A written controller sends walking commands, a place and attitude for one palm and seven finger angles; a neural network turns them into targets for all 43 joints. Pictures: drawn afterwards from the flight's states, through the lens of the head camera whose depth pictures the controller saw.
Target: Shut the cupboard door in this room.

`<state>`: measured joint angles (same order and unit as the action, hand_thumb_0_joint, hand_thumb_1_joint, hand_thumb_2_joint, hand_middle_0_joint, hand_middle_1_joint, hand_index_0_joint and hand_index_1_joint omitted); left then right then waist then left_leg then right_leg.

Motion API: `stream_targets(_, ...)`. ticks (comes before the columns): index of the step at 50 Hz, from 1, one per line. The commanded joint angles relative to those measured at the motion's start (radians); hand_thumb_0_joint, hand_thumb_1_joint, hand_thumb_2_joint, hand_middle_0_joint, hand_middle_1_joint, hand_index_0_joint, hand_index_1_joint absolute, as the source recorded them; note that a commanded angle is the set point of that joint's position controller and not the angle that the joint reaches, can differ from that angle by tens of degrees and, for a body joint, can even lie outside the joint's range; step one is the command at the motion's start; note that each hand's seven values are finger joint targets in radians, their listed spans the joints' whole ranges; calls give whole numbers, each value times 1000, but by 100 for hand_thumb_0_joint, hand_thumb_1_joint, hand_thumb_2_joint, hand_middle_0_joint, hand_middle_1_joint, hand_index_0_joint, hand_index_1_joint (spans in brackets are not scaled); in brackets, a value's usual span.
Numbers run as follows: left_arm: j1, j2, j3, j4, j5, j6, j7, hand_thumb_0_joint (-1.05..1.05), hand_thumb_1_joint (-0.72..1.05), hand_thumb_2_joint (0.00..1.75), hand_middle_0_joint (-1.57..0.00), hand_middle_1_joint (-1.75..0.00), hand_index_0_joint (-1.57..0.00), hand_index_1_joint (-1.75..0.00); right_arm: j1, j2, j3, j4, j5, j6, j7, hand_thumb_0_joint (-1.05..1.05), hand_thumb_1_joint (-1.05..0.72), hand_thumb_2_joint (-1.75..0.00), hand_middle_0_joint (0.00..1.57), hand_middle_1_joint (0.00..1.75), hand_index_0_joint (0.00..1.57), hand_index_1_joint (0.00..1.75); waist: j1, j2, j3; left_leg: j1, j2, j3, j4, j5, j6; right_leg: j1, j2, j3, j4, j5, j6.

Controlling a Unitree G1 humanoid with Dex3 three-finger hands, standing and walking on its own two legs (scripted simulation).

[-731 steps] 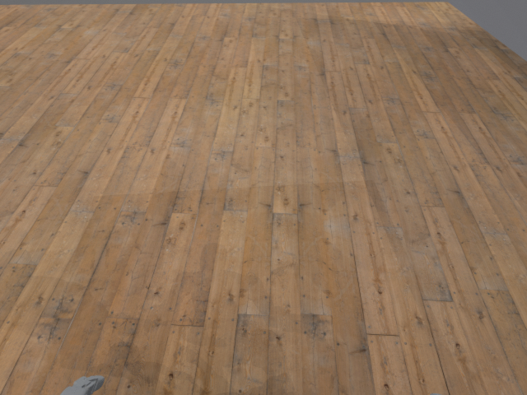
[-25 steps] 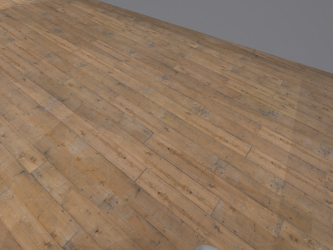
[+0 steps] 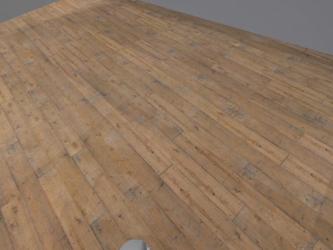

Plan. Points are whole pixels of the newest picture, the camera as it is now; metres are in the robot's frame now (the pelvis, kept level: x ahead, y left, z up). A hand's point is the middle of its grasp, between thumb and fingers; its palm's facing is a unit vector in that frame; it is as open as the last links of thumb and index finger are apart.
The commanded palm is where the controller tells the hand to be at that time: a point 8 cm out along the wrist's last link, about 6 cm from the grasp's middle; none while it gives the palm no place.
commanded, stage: turn or walk to find it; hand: left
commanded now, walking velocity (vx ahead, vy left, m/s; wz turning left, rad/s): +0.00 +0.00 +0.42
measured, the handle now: out of the picture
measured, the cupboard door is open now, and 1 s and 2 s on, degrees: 78 78 78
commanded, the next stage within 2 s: stand and wait in 1.94 s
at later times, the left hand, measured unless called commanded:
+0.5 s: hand out of the picture +0.00 +0.27 -0.17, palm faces +0.23 -0.94 -0.23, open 7.4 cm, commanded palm none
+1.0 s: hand out of the picture -0.05 +0.20 -0.15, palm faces +0.42 -0.87 -0.26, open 7.4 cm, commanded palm none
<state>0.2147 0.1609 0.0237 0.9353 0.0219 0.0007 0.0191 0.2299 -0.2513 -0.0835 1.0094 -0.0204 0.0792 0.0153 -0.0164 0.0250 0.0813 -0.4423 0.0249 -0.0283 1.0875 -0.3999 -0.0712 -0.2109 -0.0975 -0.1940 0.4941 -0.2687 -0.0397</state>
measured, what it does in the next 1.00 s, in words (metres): steps on the spot, turning left: left foot, then right foot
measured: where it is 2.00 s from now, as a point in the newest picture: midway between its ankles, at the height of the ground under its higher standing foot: outside the picture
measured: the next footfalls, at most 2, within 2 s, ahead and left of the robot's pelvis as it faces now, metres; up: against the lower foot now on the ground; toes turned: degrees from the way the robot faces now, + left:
left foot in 0.22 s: +0.00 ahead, +0.15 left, +0.00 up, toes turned +10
right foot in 0.70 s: +0.05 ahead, -0.08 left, +0.00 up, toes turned +13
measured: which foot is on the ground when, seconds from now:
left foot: up 0.00-0.20, down 0.22-0.72, up 0.74-1.00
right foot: down 0.00-0.22, up 0.24-0.68, down 0.70-1.00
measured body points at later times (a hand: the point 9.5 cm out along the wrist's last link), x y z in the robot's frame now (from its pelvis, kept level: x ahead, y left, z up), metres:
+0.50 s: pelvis -0.02 +0.05 +0.00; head +0.00 +0.08 +0.45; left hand -0.01 +0.32 -0.15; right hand +0.11 -0.17 -0.13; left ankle -0.04 +0.14 -0.74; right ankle +0.00 -0.10 -0.67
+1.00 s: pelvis -0.03 +0.00 +0.00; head +0.01 -0.01 +0.45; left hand -0.07 +0.24 -0.13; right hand +0.10 -0.23 -0.16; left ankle -0.13 +0.14 -0.66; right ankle +0.01 -0.09 -0.74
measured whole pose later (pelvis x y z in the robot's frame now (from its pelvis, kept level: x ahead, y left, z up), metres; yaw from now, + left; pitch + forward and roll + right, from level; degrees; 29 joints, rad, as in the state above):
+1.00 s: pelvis -0.03 +0.00 +0.00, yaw +25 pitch +0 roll +2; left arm 0.21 0.16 0.03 0.94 0.02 0.00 0.02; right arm 0.24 -0.25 -0.09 1.01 -0.02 0.08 0.01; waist -0.02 0.02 0.08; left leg -0.44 0.03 -0.03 1.08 -0.40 -0.07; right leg -0.21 -0.10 -0.19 0.49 -0.27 -0.03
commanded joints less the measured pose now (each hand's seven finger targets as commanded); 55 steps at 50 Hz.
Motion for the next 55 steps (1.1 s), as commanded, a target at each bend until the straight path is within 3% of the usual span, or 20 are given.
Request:
stream_targets(1, 74, 236, 67, -29, 6, -13, 16, 0, 90, 90, -20, -30, -20, -30, -86, -35, 5, -90, 6, -29, -1, 0, -90, -90, 20, 30, 20, 30, 62, -191, -88, -34, 13, 50, -154, -53, -2, 148, -262, 165, -141, 418, -102)
stream_targets(6, 79, 262, 74, -7, 8, -2, 12, 0, 90, 90, -20, -30, -20, -30, -96, -32, 16, -97, 16, -43, -5, 0, -90, -90, 20, 30, 20, 30, 65, -228, -112, 70, 2, 101, -347, -63, 21, 138, -280, 154, -93, 452, -106)
stream_targets(9, 43, 252, 75, -2, -2, 7, 10, 0, 90, 90, -20, -30, -20, -30, -23, -53, 13, -81, 12, -57, -5, 0, -90, -90, 20, 30, 20, 30, 12, -167, -139, 266, 8, 112, -642, 158, 41, 47, -243, 77, 37, 351, -22)
stream_targets(10, 57, 218, 71, -16, -11, 15, 6, 0, 90, 90, -20, -30, -20, -30, 5, -119, -1, -81, 7, -68, -5, 0, -90, -90, 20, 30, 20, 30, -8, 1, -158, 403, 117, -31, -734, 286, 86, -110, -173, 27, 184, 174, 39)
stream_targets(11, 43, 152, 53, -55, -14, 20, -1, 0, 90, 90, -20, -30, -20, -30, 34, -215, -22, -85, 0, -70, -10, 0, -90, -90, 20, 30, 20, 30, -26, 280, -130, 472, 353, -316, -771, 596, 203, -345, -45, -1, 377, -299, 111)
stream_targets(12, -33, 163, 44, -75, -4, 32, 4, 0, 90, 90, -20, -30, -20, -30, 71, -232, -26, -66, 1, -62, -16, 0, -90, -90, 20, 30, 20, 30, -60, 229, -123, 378, 394, -328, -786, 586, 272, -326, -29, 91, 505, -376, 104)
stream_targets(13, -75, 154, 49, -69, -4, 40, 7, 0, 90, 90, -20, -30, -20, -30, 47, -213, -24, -63, -3, -64, -27, 0, -90, -90, 20, 30, 20, 30, -49, 257, -94, 331, 347, -311, -791, 548, 263, -348, -27, 144, 567, -337, 104)
stream_targets(16, -17, 168, 54, -20, -4, 35, -9, 0, 90, 90, -20, -30, -20, -30, -74, -146, 1, -99, 1, -71, -34, 0, -90, -90, 20, 30, 20, 30, 15, 128, -69, 324, 233, -171, -771, 558, 225, -345, -22, 163, 625, -158, 115)
stream_targets(19, -7, 171, 53, -13, -6, 31, -8, 0, 90, 90, -20, -30, -20, -30, -43, -137, 2, -94, 7, -79, -34, 0, -90, -90, 20, 30, 20, 30, 13, 106, -102, 372, 202, -140, -759, 673, 217, -333, -11, 166, 610, -117, 127)
stream_targets(29, -91, 138, 42, -72, -14, 26, 1, 0, 90, 90, -20, -30, -20, -30, -1, -145, -20, -97, -6, -63, -28, 0, -90, -90, 20, 30, 20, 30, -17, 129, -84, 297, 200, -278, -729, 607, 244, -195, 43, 160, 304, -185, 120)
stream_targets(33, 9, 147, 45, -54, -18, 10, 6, 0, 90, 90, -20, -30, -20, -30, -28, -136, -24, -107, 1, -58, -26, 0, -90, -90, 20, 30, 20, 30, 32, 116, -135, 206, 138, -291, -643, 564, 198, 17, 68, 142, -7, 2, 105)
stream_targets(34, 44, 178, 50, -49, -15, 0, 9, 0, 90, 90, -20, -30, -20, -30, -28, -115, -24, -109, 8, -60, -22, 0, -90, -90, 20, 30, 20, 30, 50, 55, -152, 129, 97, -264, -586, 451, 152, 137, 26, 174, -131, 97, 96)
stream_targets(35, 73, 249, 65, -44, -1, -10, 18, 0, 90, 90, -20, -30, -20, -30, -11, -55, -15, -124, 16, -62, -16, 0, -90, -90, 20, 30, 20, 30, 57, -158, -170, -48, -10, -141, -428, 173, 87, 272, -184, 366, -192, 134, 36)
stream_targets(36, 71, 302, 72, -58, 4, -9, 17, 0, 90, 90, -20, -30, -20, -30, -25, -36, -13, -150, 10, -59, -15, 0, -90, -90, 20, 30, 20, 30, 65, -286, -128, -130, -99, -34, -225, -174, 46, 204, -377, 516, -214, 231, -81)
stream_targets(37, 47, 281, 78, -69, -8, -13, 19, 0, 90, 90, -20, -30, -20, -30, -25, -79, -24, -134, -2, -39, -19, 0, -90, -90, 20, 30, 20, 30, 63, -313, -110, -105, -50, -91, -68, -186, 50, 70, -379, 518, -245, 160, -118)
stream_targets(39, -62, 220, 63, -94, -9, -3, 20, 0, 90, 90, -20, -30, -20, -30, -6, -71, -31, -98, -2, -24, -8, 0, -90, -90, 20, 30, 20, 30, 3, -129, -24, -106, -22, -80, 99, -66, 48, -37, -289, 396, -248, 48, -99)
stream_targets(41, -85, 184, 51, -102, -7, -12, 16, 0, 90, 90, -20, -30, -20, -30, 40, -52, -23, -72, -4, -20, 1, 0, -90, -90, 20, 30, 20, 30, -14, -156, -25, -100, -11, -40, 140, 30, 26, -20, -211, 251, -217, 133, -60)
stream_targets(46, -2, 200, 57, -68, -1, -15, 17, 0, 90, 90, -20, -30, -20, -30, 0, -50, -16, -72, -3, -18, 1, 0, -90, -90, 20, 30, 20, 30, 22, -178, -49, -98, 9, -4, 59, 25, -3, 64, -228, 206, -201, 196, -75)
stream_targets(51, 72, 241, 70, -27, 9, -9, 14, 0, 90, 90, -20, -30, -20, -30, -90, -32, 3, -92, 7, -31, -1, 0, -90, -90, 20, 30, 20, 30, 65, -203, -75, -24, 11, 57, -189, -68, 0, 126, -263, 184, -144, 374, -103)
stream_targets(55, 79, 264, 76, -9, 10, -1, 11, 0, 90, 90, -20, -30, -20, -30, -83, -32, 14, -97, 16, -46, -7, 0, -90, -90, 20, 30, 20, 30, 60, -239, -127, 75, -7, 103, -395, -56, 19, 156, -266, 160, -65, 480, -97)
